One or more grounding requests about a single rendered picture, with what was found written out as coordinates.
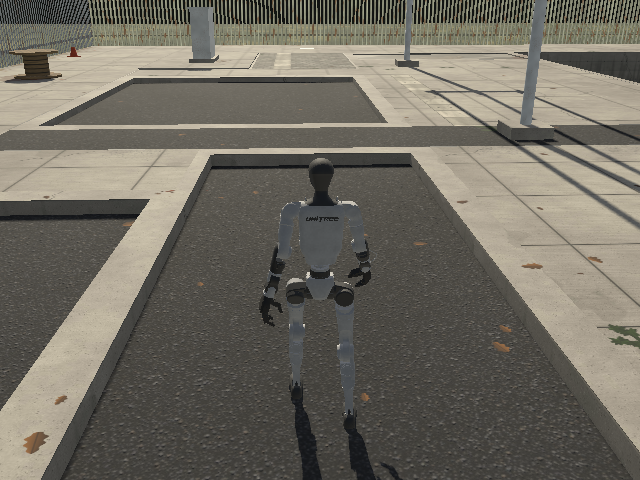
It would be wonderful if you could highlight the robot right foot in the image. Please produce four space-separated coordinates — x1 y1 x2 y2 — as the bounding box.
342 402 357 429

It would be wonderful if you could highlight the right robot forearm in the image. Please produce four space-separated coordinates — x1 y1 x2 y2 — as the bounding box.
355 238 371 273

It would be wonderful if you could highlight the left robot forearm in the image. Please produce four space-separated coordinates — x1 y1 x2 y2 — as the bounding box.
263 244 286 298

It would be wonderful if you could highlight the robot left shin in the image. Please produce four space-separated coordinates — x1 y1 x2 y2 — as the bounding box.
289 324 303 386

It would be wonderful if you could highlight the right robot hand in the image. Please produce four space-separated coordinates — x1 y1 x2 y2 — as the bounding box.
348 268 371 287

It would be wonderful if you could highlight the left robot hand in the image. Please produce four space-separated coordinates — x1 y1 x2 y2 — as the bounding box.
259 295 283 327

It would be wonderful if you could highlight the robot left upper arm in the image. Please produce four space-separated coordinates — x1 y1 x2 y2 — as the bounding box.
276 201 301 259

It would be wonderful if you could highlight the robot right upper arm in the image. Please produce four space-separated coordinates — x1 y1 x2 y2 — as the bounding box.
341 201 367 253

